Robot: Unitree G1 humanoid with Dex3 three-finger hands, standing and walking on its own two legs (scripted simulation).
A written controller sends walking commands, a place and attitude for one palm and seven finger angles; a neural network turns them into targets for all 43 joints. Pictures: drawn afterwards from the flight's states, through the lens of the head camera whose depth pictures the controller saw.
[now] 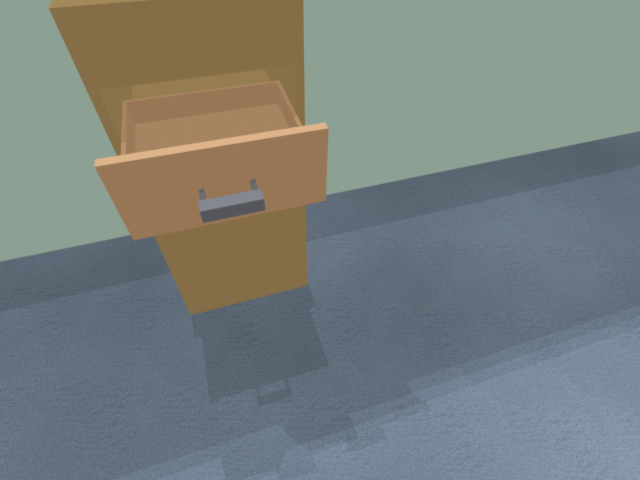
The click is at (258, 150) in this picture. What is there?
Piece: drawer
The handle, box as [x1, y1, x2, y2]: [198, 179, 264, 222]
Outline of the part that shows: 255,180 250,180 252,187 251,191 206,199 203,189 199,189 198,190 200,200 198,201 203,222 263,210 263,197 260,189 257,188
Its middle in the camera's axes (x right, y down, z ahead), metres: -0.17 -0.07 +0.70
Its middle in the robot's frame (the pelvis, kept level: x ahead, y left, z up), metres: +0.57 +0.20 -0.01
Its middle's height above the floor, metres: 0.77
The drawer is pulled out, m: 0.24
